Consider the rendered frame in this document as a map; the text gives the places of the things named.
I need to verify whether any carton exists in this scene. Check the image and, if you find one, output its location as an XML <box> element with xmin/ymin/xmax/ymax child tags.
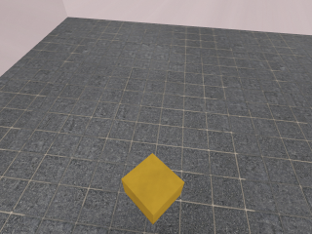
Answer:
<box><xmin>121</xmin><ymin>153</ymin><xmax>184</xmax><ymax>224</ymax></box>

